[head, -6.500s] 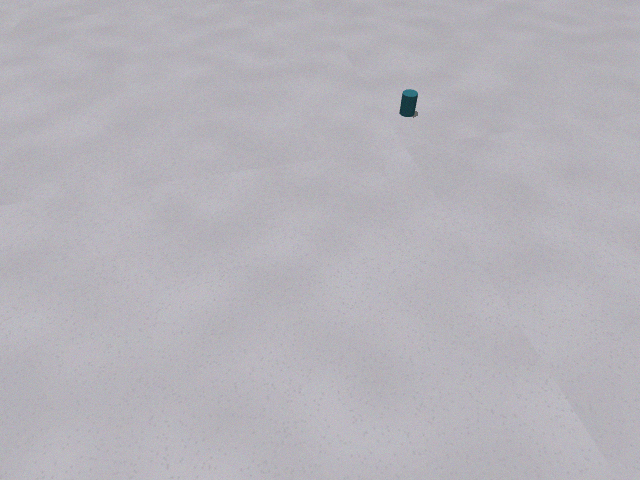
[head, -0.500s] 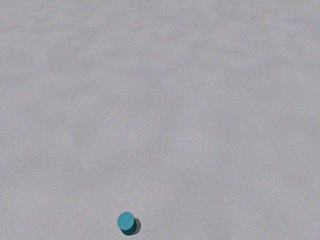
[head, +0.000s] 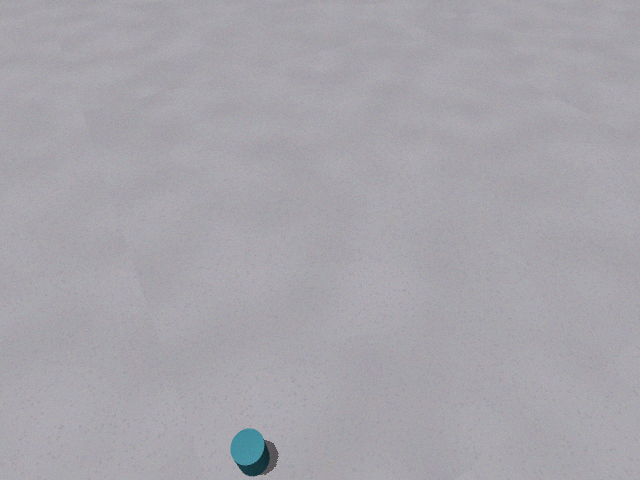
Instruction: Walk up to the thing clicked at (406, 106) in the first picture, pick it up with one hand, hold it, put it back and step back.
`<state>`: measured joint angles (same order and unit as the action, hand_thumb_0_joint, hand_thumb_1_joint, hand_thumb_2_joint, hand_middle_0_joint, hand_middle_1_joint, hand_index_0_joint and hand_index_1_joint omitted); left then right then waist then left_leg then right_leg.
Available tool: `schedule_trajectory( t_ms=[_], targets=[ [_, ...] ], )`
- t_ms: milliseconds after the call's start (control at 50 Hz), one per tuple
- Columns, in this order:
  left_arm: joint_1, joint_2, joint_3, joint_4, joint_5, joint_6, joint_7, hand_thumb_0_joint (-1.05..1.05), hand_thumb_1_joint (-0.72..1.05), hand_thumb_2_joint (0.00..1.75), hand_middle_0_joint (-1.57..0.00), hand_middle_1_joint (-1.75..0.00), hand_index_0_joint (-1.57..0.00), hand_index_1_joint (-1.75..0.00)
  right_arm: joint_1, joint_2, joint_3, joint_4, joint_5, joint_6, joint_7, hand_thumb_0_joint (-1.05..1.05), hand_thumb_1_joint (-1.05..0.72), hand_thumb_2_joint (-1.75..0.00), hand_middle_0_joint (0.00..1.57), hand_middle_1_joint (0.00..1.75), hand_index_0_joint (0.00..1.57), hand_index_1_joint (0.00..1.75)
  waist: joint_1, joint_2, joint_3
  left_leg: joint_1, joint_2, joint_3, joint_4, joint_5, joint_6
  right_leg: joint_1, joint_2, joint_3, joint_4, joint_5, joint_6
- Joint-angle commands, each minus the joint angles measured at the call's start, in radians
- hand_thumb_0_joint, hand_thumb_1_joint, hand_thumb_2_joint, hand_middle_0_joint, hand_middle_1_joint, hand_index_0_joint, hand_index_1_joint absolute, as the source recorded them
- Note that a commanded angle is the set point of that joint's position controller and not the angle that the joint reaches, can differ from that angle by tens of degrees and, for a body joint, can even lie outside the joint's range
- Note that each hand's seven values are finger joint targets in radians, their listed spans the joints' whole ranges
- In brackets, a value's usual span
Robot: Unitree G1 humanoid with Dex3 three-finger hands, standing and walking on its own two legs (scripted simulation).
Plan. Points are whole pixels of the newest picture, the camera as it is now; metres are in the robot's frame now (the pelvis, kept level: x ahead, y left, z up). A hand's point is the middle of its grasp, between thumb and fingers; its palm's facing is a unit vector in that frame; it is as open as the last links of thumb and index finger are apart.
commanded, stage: walk up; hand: left
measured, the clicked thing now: (250, 452) +0.34 +0.22 -0.72
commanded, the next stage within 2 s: stand in 0.04 s
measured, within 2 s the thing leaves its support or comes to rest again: neither
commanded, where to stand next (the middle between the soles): +0.04 -0.02 m, yaw -2 degrees
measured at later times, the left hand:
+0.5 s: hand out of the picture +0.10 +0.24 -0.15, palm faces -0.02 -0.94 -0.34, open 7.4 cm
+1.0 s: hand out of the picture +0.11 +0.24 -0.15, palm faces -0.03 -0.94 -0.34, open 7.4 cm
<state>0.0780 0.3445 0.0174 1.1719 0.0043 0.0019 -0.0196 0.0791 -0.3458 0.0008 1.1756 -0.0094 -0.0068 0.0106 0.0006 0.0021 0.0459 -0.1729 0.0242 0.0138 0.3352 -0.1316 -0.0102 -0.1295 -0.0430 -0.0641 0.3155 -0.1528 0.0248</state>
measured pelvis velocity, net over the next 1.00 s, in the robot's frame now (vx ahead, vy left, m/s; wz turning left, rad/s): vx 0.03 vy -0.01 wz -0.01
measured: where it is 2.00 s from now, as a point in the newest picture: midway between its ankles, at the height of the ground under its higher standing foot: outside the picture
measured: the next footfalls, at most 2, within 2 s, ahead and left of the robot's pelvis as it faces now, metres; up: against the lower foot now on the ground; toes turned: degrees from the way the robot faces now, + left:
none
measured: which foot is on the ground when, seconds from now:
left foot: down 0.00-1.00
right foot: down 0.00-1.00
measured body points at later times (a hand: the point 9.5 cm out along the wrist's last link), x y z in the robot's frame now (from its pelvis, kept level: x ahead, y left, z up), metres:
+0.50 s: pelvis +0.02 -0.01 +0.00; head +0.03 -0.01 +0.45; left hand +0.10 +0.29 -0.13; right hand +0.10 -0.31 -0.13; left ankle +0.03 +0.12 -0.75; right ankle +0.01 -0.13 -0.75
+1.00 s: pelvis +0.03 -0.01 +0.00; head +0.04 -0.02 +0.45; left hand +0.12 +0.29 -0.13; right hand +0.11 -0.32 -0.13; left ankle +0.03 +0.12 -0.75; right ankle +0.01 -0.13 -0.75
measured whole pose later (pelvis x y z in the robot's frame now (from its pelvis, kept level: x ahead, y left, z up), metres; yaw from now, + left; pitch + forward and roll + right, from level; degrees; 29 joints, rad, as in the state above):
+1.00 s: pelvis +0.03 -0.01 +0.00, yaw -1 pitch -2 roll +0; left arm 0.09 0.35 0.00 1.13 0.01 -0.01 -0.01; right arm 0.08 -0.35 0.00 1.15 -0.02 0.00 0.01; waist 0.00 0.01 0.04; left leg -0.12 0.04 0.02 0.31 -0.16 -0.03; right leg -0.09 -0.02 -0.06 0.30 -0.19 0.01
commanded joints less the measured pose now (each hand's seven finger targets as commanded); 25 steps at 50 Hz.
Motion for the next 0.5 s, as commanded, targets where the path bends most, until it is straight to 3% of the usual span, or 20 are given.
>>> schedule_trajectory(
  t_ms=[0,80,360,480],
  targets=[
    [-0.049,0.21,0.04,-0.06,0.001,-0.025,0.016,0.0,0.9,0.9,-0.2,-0.3,-0.2,-0.3,-0.056,-0.216,-0.035,-0.067,0.006,-0.027,-0.013,0.0,-0.9,-0.9,0.2,0.3,0.2,0.3,-0.001,0.004,-0.085,0.015,0.109,-0.108,-0.066,0.02,0.021,0.016,-0.102,0.097,-0.055,0.012,-0.032],
    [-0.041,0.208,0.028,-0.068,0.007,-0.026,0.017,0.0,0.9,0.9,-0.2,-0.3,-0.2,-0.3,-0.043,-0.217,-0.039,-0.073,-0.004,-0.021,-0.013,0.0,-0.9,-0.9,0.2,0.3,0.2,0.3,-0.008,0.015,-0.062,-0.001,0.108,-0.11,-0.088,-0.065,0.012,-0.004,-0.101,0.094,-0.055,-0.068,-0.028],
    [-0.024,0.216,0.024,-0.086,0.002,-0.036,0.022,0.0,0.9,0.9,-0.2,-0.3,-0.2,-0.3,-0.039,-0.216,-0.04,-0.079,-0.004,-0.026,-0.012,0.0,-0.9,-0.9,0.2,0.3,0.2,0.3,-0.004,-0.003,-0.103,0.068,0.12,-0.091,-0.053,0.129,0.011,0.022,-0.109,0.096,-0.043,0.071,-0.03],
    [-0.026,0.214,0.023,-0.085,0.004,-0.032,0.022,0.0,0.9,0.9,-0.2,-0.3,-0.2,-0.3,-0.045,-0.223,-0.04,-0.076,-0.001,-0.024,-0.015,0.0,-0.9,-0.9,0.2,0.3,0.2,0.3,-0.002,0.005,-0.093,0.067,0.119,-0.088,-0.056,0.108,0.009,0.03,-0.111,0.098,-0.051,0.065,-0.03]
  ],
)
